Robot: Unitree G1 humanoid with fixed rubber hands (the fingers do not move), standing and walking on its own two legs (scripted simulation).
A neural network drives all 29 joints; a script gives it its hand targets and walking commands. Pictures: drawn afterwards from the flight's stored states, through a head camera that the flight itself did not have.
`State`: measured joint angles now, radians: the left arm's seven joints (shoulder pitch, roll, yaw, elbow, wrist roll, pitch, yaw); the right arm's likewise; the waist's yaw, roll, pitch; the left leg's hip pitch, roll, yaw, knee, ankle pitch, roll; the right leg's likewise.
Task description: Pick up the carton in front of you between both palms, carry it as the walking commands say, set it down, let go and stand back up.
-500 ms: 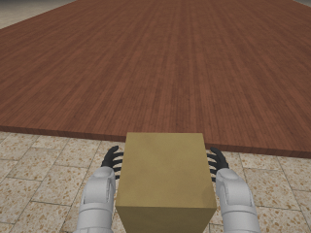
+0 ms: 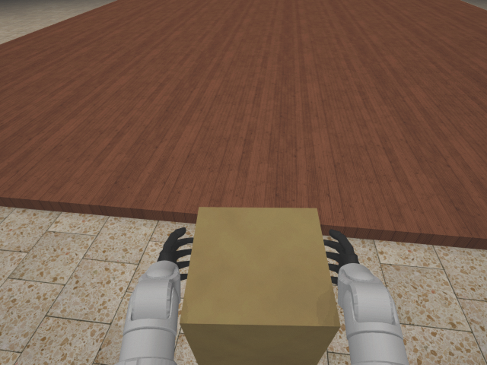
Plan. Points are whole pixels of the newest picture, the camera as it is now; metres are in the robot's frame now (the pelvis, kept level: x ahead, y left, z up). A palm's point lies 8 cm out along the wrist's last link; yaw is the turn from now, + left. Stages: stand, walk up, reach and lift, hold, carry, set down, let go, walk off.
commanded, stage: hold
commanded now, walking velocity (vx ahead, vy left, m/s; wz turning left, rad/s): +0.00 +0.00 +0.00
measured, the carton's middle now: (256, 292) +0.29 +0.00 -0.03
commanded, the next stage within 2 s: carry in 0.46 s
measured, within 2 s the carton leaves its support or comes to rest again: neither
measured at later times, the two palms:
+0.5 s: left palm (167, 271) +0.28 +0.15 +0.05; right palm (347, 274) +0.28 -0.15 +0.04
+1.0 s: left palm (181, 202) +0.42 +0.15 +0.08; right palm (335, 204) +0.42 -0.15 +0.08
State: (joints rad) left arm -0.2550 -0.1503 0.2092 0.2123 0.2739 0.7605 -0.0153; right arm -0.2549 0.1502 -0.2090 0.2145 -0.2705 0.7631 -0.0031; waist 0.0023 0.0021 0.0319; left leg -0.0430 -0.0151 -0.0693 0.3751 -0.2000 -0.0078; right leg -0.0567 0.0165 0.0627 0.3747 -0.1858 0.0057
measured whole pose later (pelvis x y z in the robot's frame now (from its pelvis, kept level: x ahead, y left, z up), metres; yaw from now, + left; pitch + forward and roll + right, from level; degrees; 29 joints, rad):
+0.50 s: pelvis +0.00 +0.00 +0.00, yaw +0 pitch -5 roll +0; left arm -0.24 -0.15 0.19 0.19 0.26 0.78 -0.01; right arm -0.23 0.14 -0.20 0.19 -0.26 0.78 -0.01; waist 0.00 0.00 -0.02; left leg -0.12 -0.02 -0.07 0.44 -0.24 -0.01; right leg -0.13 0.02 0.06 0.43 -0.22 0.01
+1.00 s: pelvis +0.16 +0.00 -0.01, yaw +2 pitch +6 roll -1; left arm -0.14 -0.13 0.06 -0.29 0.11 1.17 0.08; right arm -0.12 0.13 -0.13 -0.34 -0.09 1.19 -0.09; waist -0.02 0.03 -0.16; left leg -0.31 0.06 0.05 0.84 -0.47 0.01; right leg -0.34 -0.02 -0.22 0.47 -0.21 -0.06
